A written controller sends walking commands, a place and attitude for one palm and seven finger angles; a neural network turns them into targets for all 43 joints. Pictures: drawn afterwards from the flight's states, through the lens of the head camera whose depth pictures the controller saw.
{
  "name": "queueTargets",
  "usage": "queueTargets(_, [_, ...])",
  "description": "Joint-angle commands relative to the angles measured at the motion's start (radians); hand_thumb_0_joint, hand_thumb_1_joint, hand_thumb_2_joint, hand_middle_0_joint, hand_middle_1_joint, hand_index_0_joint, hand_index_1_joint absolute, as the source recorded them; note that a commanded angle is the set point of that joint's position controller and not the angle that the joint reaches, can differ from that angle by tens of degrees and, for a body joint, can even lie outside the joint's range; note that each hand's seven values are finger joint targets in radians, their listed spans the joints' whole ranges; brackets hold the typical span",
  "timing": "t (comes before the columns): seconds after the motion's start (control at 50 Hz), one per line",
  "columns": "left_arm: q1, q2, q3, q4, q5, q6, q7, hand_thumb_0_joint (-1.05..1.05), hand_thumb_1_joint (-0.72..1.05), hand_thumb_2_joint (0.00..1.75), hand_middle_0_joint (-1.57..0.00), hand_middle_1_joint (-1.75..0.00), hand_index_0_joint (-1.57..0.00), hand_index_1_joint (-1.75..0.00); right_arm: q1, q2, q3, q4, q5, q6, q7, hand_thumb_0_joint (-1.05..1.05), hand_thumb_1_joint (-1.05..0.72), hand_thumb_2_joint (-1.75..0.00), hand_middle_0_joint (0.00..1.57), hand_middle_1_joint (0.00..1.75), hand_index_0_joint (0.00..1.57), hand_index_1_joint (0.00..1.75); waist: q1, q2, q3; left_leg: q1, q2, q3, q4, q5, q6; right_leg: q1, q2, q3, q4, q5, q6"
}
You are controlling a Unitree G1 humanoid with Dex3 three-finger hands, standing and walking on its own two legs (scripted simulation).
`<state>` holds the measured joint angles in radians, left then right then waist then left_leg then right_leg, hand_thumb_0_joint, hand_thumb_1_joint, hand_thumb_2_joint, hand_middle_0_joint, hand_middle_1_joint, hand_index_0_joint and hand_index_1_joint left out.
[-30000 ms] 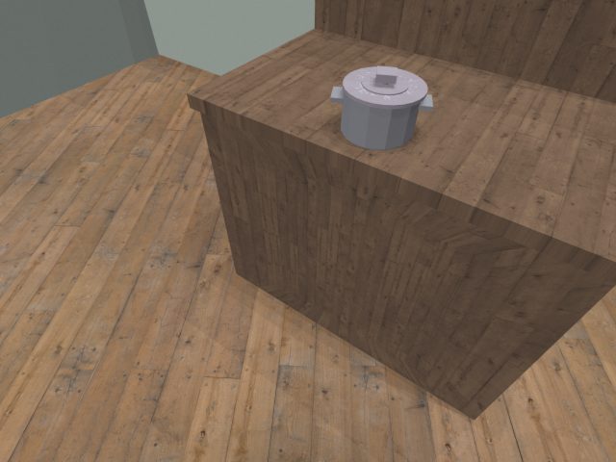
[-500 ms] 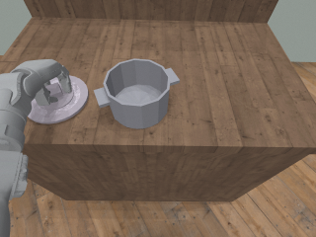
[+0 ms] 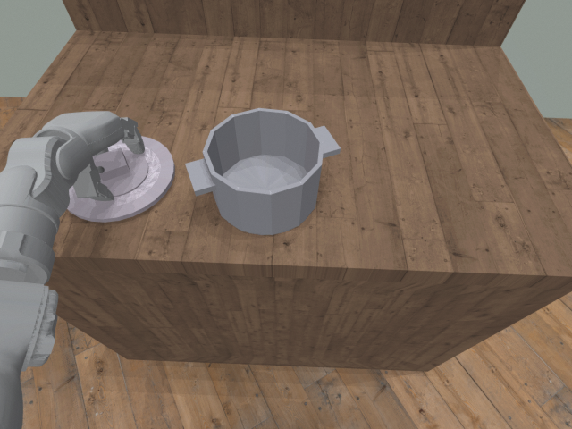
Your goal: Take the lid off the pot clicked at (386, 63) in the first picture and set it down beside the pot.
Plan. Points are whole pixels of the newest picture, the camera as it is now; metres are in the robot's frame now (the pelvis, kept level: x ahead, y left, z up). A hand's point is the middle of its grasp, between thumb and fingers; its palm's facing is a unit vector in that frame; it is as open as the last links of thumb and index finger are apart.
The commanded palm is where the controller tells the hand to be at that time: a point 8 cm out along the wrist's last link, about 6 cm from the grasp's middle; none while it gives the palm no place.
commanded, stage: open the fingers wide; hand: left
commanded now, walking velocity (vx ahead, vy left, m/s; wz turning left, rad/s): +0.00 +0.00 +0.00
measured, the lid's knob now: (112, 164) +0.48 +0.26 +0.07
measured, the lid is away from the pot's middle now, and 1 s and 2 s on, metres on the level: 0.23 0.23 0.23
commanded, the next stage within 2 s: raise the empty hand in 0.12 s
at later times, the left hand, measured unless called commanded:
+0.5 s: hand (99, 157) +0.46 +0.25 +0.12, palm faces -0.34 -0.04 -0.94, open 11.1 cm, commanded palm +0.45 +0.25 +0.19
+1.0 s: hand (77, 127) +0.46 +0.26 +0.17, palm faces -0.31 -0.03 -0.95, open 11.1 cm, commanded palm +0.45 +0.26 +0.24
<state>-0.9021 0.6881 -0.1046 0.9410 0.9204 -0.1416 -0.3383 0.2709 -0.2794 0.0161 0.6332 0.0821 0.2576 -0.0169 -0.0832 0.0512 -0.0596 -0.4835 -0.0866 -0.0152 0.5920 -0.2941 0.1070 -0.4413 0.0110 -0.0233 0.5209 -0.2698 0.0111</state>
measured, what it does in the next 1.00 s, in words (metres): stands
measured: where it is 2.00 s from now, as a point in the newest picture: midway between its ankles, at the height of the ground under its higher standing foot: outside the picture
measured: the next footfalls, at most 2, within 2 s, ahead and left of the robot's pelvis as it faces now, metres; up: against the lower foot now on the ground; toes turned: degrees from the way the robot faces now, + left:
none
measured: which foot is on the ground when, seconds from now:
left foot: down 0.00-1.00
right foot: down 0.00-1.00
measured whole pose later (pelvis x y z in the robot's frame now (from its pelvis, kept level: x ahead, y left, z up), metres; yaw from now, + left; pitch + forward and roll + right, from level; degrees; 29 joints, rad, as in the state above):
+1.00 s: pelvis +0.00 -0.01 +0.01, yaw +1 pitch +8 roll -2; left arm -0.97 0.73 -0.13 0.83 0.89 -0.03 -0.45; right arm 0.24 -0.30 0.02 0.63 0.09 0.23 -0.02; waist -0.08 0.06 -0.04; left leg -0.37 -0.09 -0.03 0.50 -0.26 0.10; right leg -0.33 0.01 -0.03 0.44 -0.24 0.01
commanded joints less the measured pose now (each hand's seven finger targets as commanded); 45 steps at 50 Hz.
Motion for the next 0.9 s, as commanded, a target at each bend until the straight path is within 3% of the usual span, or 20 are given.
queueTargets(0.0, [-0.456,0.283,0.115,-0.231,-0.009,-0.004,0.041,0.0,-0.13,0.89,-0.48,-0.62,-0.48,-0.62,0.059,-0.165,-0.066,-0.09,-0.017,-0.018,-0.006,0.0,-0.9,-0.9,0.2,0.3,0.2,0.3,-0.009,0.065,-0.425,0.425,0.07,-0.102,-0.013,0.576,-0.063,0.0,0.045,-0.021,-0.026,0.239,-0.064])
queueTargets(0.06, [-0.411,0.25,0.098,-0.164,-0.014,0.004,0.042,0.0,-0.13,0.9,-0.48,-0.61,-0.48,-0.61,0.054,-0.16,-0.062,-0.087,-0.012,-0.021,-0.007,0.0,-0.9,-0.9,0.2,0.3,0.2,0.3,-0.013,0.032,-0.378,0.392,0.071,-0.094,-0.018,0.541,-0.061,-0.009,0.047,-0.021,-0.029,0.225,-0.06])
queueTargets(0.1, [-0.442,0.296,0.125,-0.207,-0.008,-0.002,0.047,0.0,-0.13,0.9,-0.48,-0.61,-0.48,-0.61,0.05,-0.165,-0.062,-0.093,-0.015,-0.017,-0.007,0.0,-0.9,-0.9,0.2,0.3,0.2,0.3,-0.007,0.049,-0.401,0.393,0.07,-0.098,-0.023,0.54,-0.063,0.009,0.043,-0.019,-0.028,0.229,-0.062])
queueTargets(0.14, [-0.434,0.246,0.089,-0.196,-0.008,0.006,0.048,0.0,-0.14,0.9,-0.48,-0.61,-0.48,-0.61,0.048,-0.161,-0.061,-0.091,-0.011,-0.018,-0.006,0.0,-0.9,-0.9,0.2,0.3,0.2,0.3,-0.012,0.04,-0.378,0.394,0.076,-0.103,-0.027,0.529,-0.066,-0.011,0.045,-0.024,-0.028,0.213,-0.061])
queueTargets(0.24, [-0.454,0.275,0.111,-0.251,-0.012,0.007,0.053,0.0,-0.14,0.91,-0.48,-0.6,-0.48,-0.6,0.042,-0.161,-0.062,-0.097,-0.014,-0.023,-0.006,0.0,-0.9,-0.9,0.2,0.3,0.2,0.3,-0.008,0.07,-0.417,0.419,0.07,-0.099,-0.027,0.552,-0.064,0.018,0.044,-0.017,-0.033,0.231,-0.062])
queueTargets(0.28, [-0.495,0.324,0.135,-0.257,-0.008,0.007,0.056,0.0,-0.14,0.91,-0.48,-0.6,-0.48,-0.6,0.048,-0.171,-0.062,-0.088,-0.014,-0.024,-0.011,0.0,-0.9,-0.9,0.2,0.3,0.2,0.3,-0.011,0.072,-0.404,0.41,0.069,-0.097,-0.033,0.528,-0.063,0.019,0.039,-0.016,-0.042,0.227,-0.066])
queueTargets(0.36, [-0.507,0.254,0.085,-0.25,-0.012,0.03,0.05,0.0,-0.14,0.91,-0.48,-0.6,-0.48,-0.6,0.046,-0.161,-0.062,-0.083,-0.01,-0.034,-0.013,0.0,-0.9,-0.9,0.2,0.3,0.2,0.3,-0.018,0.071,-0.405,0.436,0.072,-0.106,-0.05,0.513,-0.067,0.015,0.044,-0.02,-0.049,0.207,-0.061])
queueTargets(0.42, [-0.471,0.306,0.126,-0.222,-0.013,0.035,0.038,0.0,-0.14,0.91,-0.48,-0.6,-0.48,-0.6,0.045,-0.166,-0.058,-0.082,-0.01,-0.037,-0.012,0.0,-0.9,-0.9,0.2,0.3,0.2,0.3,-0.009,0.043,-0.391,0.408,0.067,-0.093,-0.053,0.519,-0.06,0.055,0.042,-0.016,-0.055,0.233,-0.063])
queueTargets(0.5, [-0.515,0.229,0.054,-0.235,-0.014,0.055,0.015,0.0,-0.14,0.91,-0.48,-0.6,-0.48,-0.6,0.033,-0.164,-0.06,-0.085,-0.01,-0.035,-0.007,0.0,-0.9,-0.9,0.2,0.3,0.2,0.3,-0.022,0.051,-0.365,0.416,0.065,-0.099,-0.059,0.507,-0.059,0.039,0.043,-0.019,-0.065,0.223,-0.063])
queueTargets(0.58, [-0.52,0.362,0.143,-0.26,-0.018,0.052,0.012,0.0,-0.14,0.91,-0.48,-0.6,-0.48,-0.6,0.029,-0.176,-0.054,-0.091,-0.009,-0.042,-0.014,0.0,-0.9,-0.9,0.2,0.3,0.2,0.3,0.001,0.038,-0.394,0.386,0.057,-0.079,-0.075,0.488,-0.051,0.124,0.031,-0.009,-0.07,0.259,-0.067])
queueTargets(0.6, [-0.523,0.305,0.099,-0.248,-0.013,0.059,0.004,0.0,-0.14,0.91,-0.48,-0.6,-0.48,-0.6,0.019,-0.164,-0.051,-0.098,-0.011,-0.042,-0.014,0.0,-0.9,-0.9,0.2,0.3,0.2,0.3,-0.007,0.028,-0.4,0.386,0.052,-0.08,-0.075,0.488,-0.046,0.131,0.036,-0.008,-0.069,0.266,-0.063])
queueTargets(0.64, [-0.517,0.302,0.098,-0.246,-0.013,0.068,-0.001,0.0,-0.14,0.91,-0.48,-0.6,-0.48,-0.6,0.016,-0.163,-0.052,-0.096,-0.007,-0.045,-0.013,0.0,-0.9,-0.9,0.2,0.3,0.2,0.3,-0.006,0.025,-0.381,0.389,0.055,-0.079,-0.079,0.509,-0.046,0.132,0.038,-0.009,-0.071,0.275,-0.061])
queueTargets(0.68, [-0.498,0.35,0.134,-0.277,-0.023,0.066,-0.006,0.0,-0.14,0.91,-0.48,-0.6,-0.48,-0.6,0.016,-0.175,-0.054,-0.1,-0.009,-0.049,-0.011,0.0,-0.9,-0.9,0.2,0.3,0.2,0.3,0.003,0.045,-0.388,0.398,0.057,-0.077,-0.079,0.545,-0.05,0.146,0.03,-0.006,-0.076,0.294,-0.064])
queueTargets(0.7, [-0.487,0.347,0.136,-0.291,-0.021,0.071,-0.011,0.0,-0.14,0.91,-0.48,-0.6,-0.48,-0.6,0.006,-0.166,-0.053,-0.106,-0.01,-0.048,-0.008,0.0,-0.9,-0.9,0.2,0.3,0.2,0.3,0.006,0.044,-0.406,0.404,0.056,-0.079,-0.078,0.566,-0.047,0.163,0.032,-0.004,-0.074,0.305,-0.06])
queueTargets(0.76, [-0.485,0.313,0.1,-0.259,-0.027,0.095,-0.028,0.0,-0.14,0.91,-0.48,-0.6,-0.48,-0.6,-0.003,-0.167,-0.048,-0.102,-0.002,-0.047,-0.006,0.0,-0.9,-0.9,0.2,0.3,0.2,0.3,-0.002,0.011,-0.342,0.371,0.06,-0.074,-0.094,0.514,-0.046,0.151,0.033,-0.01,-0.083,0.282,-0.056])
queueTargets(0.78, [-0.521,0.301,0.081,-0.298,-0.034,0.095,-0.035,0.0,-0.14,0.91,-0.48,-0.6,-0.48,-0.6,-0.006,-0.173,-0.055,-0.103,-0.005,-0.047,-0.005,0.0,-0.9,-0.9,0.2,0.3,0.2,0.3,-0.009,0.036,-0.352,0.389,0.054,-0.071,-0.087,0.523,-0.044,0.148,0.028,-0.006,-0.091,0.295,-0.061])
queueTargets(0.8, [-0.511,0.367,0.141,-0.319,-0.028,0.097,-0.036,0.0,-0.14,0.91,-0.48,-0.6,-0.48,-0.6,-0.003,-0.171,-0.054,-0.109,-0.006,-0.047,-0.005,0.0,-0.9,-0.9,0.2,0.3,0.2,0.3,0.003,0.014,-0.395,0.395,0.055,-0.075,-0.09,0.521,-0.039,0.183,0.031,0.0,-0.087,0.3,-0.057])
queueTargets(0.82, [-0.52,0.382,0.146,-0.336,-0.025,0.095,-0.038,0.0,-0.14,0.91,-0.48,-0.6,-0.48,-0.6,-0.016,-0.17,-0.049,-0.113,-0.004,-0.049,-0.008,0.0,-0.9,-0.9,0.2,0.3,0.2,0.3,0.004,0.03,-0.405,0.404,0.053,-0.073,-0.087,0.55,-0.037,0.193,0.03,0.002,-0.083,0.321,-0.058])
queueTargets(0.86, [-0.525,0.304,0.081,-0.282,-0.028,0.114,-0.051,0.0,-0.14,0.91,-0.48,-0.6,-0.48,-0.6,-0.016,-0.164,-0.048,-0.101,0.0,-0.047,-0.009,0.0,-0.9,-0.9,0.2,0.3,0.2,0.3,-0.015,0.016,-0.348,0.391,0.055,-0.077,-0.093,0.511,-0.042,0.152,0.032,-0.007,-0.091,0.288,-0.053])
queueTargets(0.88, [-0.55,0.319,0.085,-0.295,-0.034,0.113,-0.057,0.0,-0.14,0.91,-0.48,-0.6,-0.48,-0.6,-0.007,-0.172,-0.055,-0.095,-0.003,-0.047,-0.009,0.0,-0.9,-0.9,0.2,0.3,0.2,0.3,-0.017,0.019,-0.341,0.393,0.052,-0.072,-0.093,0.505,-0.04,0.147,0.028,-0.007,-0.099,0.288,-0.058])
